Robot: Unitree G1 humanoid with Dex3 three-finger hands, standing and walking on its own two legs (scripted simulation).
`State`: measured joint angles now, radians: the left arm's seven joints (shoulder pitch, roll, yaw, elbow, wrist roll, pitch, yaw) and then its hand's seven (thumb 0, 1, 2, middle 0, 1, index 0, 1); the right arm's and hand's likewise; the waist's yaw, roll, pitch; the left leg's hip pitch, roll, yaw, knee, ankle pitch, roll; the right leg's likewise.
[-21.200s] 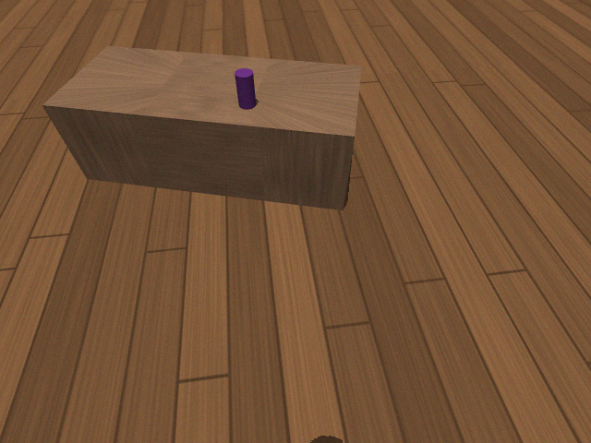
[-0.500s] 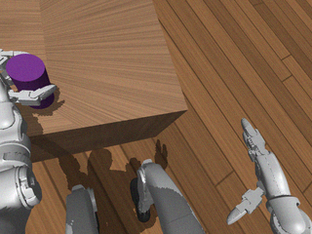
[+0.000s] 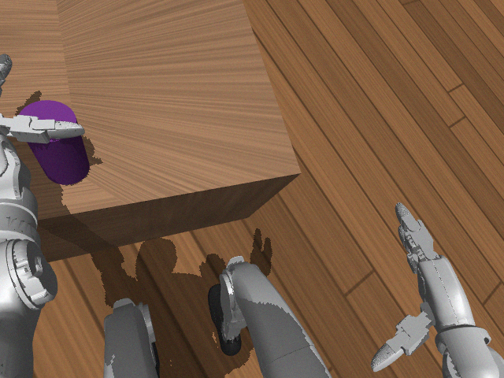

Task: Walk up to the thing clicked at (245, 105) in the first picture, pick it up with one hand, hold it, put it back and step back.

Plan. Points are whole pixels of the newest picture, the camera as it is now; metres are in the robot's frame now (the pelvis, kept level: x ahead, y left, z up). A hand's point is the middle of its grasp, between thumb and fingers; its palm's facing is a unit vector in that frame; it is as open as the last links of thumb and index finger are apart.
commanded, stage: withdraw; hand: left
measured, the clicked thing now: (58, 146) +0.52 +0.16 -0.10
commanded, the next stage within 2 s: rise in 0.38 s
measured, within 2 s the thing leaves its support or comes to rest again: neither
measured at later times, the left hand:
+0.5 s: hand out of the picture +0.57 +0.24 +0.03, palm faces +0.20 -0.98 -0.02, open 17.6 cm
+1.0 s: hand out of the picture +0.48 +0.23 +0.05, palm faces +0.11 -0.95 -0.28, open 17.4 cm
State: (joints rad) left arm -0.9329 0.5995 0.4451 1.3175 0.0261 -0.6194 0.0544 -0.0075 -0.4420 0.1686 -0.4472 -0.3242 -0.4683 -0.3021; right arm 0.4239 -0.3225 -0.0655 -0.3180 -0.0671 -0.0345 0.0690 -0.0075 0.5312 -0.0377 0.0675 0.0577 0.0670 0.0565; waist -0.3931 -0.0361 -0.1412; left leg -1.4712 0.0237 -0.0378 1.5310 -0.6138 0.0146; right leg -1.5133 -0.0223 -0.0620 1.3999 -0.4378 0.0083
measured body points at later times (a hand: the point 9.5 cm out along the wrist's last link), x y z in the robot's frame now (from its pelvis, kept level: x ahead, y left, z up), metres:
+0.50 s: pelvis +0.01 +0.00 +0.01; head +0.21 +0.06 +0.41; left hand +0.56 +0.29 +0.03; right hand +0.18 -0.26 +0.07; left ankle +0.04 +0.11 -0.56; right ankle +0.10 -0.13 -0.56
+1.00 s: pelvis +0.05 +0.00 +0.09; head +0.15 +0.02 +0.53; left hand +0.47 +0.28 +0.07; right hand +0.23 -0.20 +0.10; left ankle +0.04 +0.11 -0.56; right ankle +0.10 -0.13 -0.56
